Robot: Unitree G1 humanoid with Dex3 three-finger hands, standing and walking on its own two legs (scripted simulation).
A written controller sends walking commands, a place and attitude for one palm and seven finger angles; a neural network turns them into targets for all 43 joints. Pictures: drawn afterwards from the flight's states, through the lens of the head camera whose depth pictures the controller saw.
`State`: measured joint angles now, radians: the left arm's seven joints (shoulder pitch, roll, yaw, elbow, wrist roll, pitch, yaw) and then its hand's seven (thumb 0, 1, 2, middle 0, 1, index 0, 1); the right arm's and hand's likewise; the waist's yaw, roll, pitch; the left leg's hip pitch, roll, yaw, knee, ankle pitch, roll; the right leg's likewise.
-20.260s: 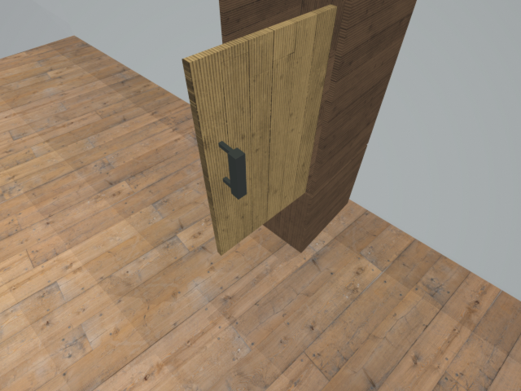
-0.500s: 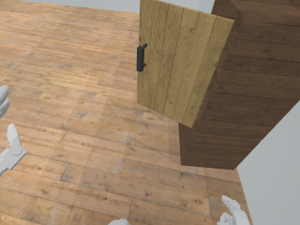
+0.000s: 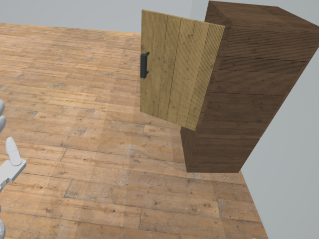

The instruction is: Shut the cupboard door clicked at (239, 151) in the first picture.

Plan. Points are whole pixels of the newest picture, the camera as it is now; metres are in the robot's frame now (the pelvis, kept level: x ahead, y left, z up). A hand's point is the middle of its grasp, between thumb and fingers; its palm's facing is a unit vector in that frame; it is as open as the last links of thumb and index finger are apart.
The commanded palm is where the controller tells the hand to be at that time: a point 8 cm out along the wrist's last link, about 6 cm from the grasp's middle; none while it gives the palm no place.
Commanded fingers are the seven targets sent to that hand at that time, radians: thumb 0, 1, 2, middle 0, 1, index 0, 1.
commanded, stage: stop stepping back and stand still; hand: left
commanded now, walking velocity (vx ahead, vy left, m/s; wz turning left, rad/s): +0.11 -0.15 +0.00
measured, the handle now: (145, 64) +0.93 +0.10 +0.02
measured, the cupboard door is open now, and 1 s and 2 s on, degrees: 64 64 64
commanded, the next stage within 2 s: let the arm hang, fingers relaxed in 0.34 s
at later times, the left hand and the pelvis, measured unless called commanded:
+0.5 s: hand (41, 173) +0.22 +0.26 +0.11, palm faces +0.34 -0.85 -0.41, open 7.4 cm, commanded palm none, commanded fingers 0.00 0.90 0.90 -0.20 -0.30 -0.20 -0.30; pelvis +0.00 +0.01 +0.00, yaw -1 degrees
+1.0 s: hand out of the picture -0.03 +0.19 -0.16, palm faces +0.02 -0.97 -0.23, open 7.2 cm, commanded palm none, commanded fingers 0.00 0.90 0.90 -0.20 -0.30 -0.20 -0.30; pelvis +0.00 +0.00 +0.02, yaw +0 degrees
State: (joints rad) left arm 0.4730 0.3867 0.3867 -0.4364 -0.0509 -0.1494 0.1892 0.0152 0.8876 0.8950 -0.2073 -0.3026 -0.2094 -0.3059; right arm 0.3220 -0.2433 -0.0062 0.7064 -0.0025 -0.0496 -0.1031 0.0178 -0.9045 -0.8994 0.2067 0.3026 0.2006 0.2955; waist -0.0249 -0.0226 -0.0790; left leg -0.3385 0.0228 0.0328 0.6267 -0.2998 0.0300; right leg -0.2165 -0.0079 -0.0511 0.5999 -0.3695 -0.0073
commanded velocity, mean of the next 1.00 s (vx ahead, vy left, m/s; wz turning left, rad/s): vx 0.02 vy -0.02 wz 0.00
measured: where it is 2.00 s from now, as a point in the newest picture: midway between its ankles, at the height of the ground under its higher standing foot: outside the picture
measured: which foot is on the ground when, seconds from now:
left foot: down 0.00-1.00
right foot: down 0.00-0.00, up 0.02-0.24, down 0.26-1.00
